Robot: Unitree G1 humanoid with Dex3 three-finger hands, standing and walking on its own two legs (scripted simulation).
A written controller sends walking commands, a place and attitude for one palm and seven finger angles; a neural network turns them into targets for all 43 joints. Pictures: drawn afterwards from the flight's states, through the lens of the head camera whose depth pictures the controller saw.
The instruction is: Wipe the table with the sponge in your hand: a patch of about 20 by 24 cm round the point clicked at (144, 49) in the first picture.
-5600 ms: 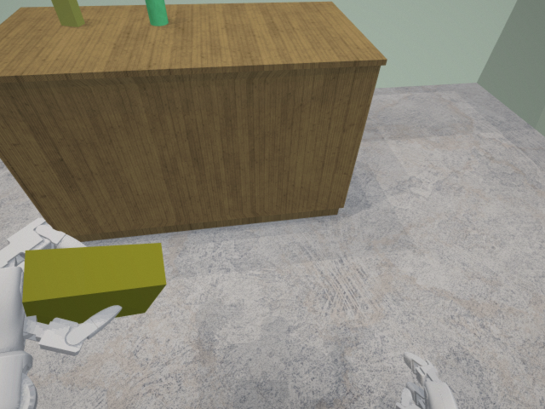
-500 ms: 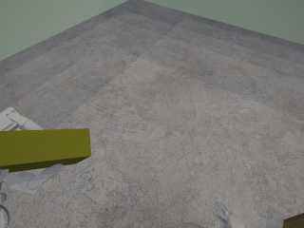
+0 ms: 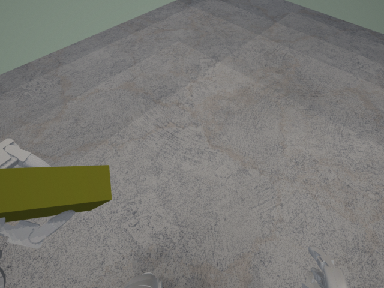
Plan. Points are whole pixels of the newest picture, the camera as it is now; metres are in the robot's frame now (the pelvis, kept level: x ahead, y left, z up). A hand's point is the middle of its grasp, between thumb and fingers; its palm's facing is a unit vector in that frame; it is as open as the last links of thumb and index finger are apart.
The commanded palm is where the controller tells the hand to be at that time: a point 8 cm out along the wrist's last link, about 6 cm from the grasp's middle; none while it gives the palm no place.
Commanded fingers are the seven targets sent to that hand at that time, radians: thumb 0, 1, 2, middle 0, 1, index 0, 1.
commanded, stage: walk to a spot facing it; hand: left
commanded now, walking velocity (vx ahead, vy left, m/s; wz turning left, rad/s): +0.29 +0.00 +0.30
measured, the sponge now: (70, 192) +0.23 +0.20 +0.15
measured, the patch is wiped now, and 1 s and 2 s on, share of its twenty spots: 0.00 0.00 0.00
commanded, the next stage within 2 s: turn to face it in 0.22 s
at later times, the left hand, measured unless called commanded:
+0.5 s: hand (68, 146) +0.30 +0.23 +0.16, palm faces +0.50 -0.74 -0.44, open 9.5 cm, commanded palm +0.24 +0.26 +0.18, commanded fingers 0.00 0.10 1.30 -1.20 -1.60 -1.20 -1.60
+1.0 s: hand (140, 108) +0.39 +0.13 +0.16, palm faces +0.14 -0.87 -0.47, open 9.5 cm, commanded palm +0.34 +0.18 +0.18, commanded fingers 0.00 0.10 1.30 -1.20 -1.60 -1.20 -1.60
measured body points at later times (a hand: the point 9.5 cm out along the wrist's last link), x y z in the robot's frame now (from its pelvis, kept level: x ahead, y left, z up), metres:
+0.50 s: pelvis +0.10 -0.03 -0.02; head +0.13 -0.06 +0.43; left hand +0.27 +0.27 +0.18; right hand +0.30 -0.22 -0.13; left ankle +0.06 +0.10 -0.70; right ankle +0.14 -0.12 -0.74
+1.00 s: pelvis +0.12 -0.05 +0.00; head +0.17 -0.06 +0.44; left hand +0.38 +0.18 +0.19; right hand +0.23 -0.28 -0.10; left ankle +0.14 +0.09 -0.74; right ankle +0.10 -0.16 -0.70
